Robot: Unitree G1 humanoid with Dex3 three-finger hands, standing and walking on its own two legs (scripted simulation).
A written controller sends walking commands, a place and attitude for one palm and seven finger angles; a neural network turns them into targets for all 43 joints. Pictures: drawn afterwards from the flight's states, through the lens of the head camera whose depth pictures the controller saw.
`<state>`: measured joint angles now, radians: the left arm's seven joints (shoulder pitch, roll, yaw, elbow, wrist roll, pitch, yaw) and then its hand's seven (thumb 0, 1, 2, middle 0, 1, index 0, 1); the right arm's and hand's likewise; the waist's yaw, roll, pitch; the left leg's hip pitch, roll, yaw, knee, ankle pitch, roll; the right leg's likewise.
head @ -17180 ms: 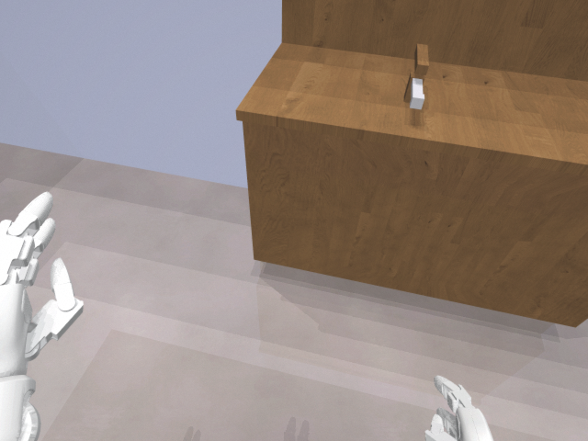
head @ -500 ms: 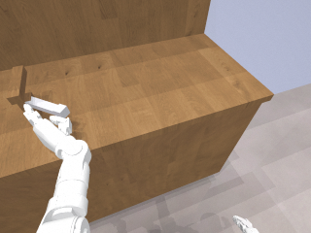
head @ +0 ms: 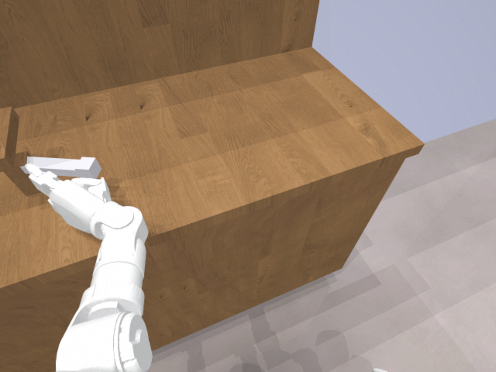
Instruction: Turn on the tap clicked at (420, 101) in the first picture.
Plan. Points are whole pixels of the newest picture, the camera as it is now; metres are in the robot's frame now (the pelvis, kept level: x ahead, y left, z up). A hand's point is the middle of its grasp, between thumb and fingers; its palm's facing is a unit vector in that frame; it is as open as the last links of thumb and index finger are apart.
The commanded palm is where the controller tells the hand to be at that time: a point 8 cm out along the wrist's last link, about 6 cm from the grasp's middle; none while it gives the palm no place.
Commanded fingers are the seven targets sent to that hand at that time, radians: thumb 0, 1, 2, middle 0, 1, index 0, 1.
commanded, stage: push the lever round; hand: left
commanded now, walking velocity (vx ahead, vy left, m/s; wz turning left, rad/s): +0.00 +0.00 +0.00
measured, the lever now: (88, 168) +0.43 +0.28 +0.09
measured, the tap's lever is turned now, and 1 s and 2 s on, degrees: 63 82 82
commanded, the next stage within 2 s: lift the hand up off the lever in 0.54 s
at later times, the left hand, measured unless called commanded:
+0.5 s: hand (110, 177) +0.43 +0.24 +0.08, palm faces +0.88 -0.46 -0.09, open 8.4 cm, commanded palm +0.38 +0.26 +0.09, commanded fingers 0.00 0.90 0.90 -0.15 -0.15 -0.15 -0.15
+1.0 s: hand (110, 163) +0.45 +0.24 +0.09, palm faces +0.86 -0.50 -0.09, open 8.0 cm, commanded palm +0.39 +0.26 +0.10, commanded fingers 0.00 0.90 0.90 -0.15 -0.15 -0.15 -0.15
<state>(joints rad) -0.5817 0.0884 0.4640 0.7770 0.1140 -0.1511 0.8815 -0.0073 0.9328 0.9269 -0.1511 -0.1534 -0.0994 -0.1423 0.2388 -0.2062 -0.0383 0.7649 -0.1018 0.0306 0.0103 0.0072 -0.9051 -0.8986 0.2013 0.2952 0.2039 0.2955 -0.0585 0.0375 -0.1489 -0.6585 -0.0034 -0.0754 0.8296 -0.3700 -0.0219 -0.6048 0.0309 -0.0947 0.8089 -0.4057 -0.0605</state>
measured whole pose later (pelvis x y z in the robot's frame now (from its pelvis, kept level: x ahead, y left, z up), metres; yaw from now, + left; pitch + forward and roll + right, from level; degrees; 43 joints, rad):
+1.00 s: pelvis -0.01 -0.01 +0.00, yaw -1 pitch +13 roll -1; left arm -0.74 0.22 0.56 0.98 0.13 -0.17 0.85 0.05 0.90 0.92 -0.15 -0.15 -0.13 -0.14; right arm 0.33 -0.23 -0.04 0.78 -0.11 0.02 0.02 0.01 -0.91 -0.90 0.20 0.30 0.20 0.30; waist -0.12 0.04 -0.14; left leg -0.69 0.02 -0.07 0.81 -0.35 -0.03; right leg -0.64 0.05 -0.09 0.79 -0.38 -0.07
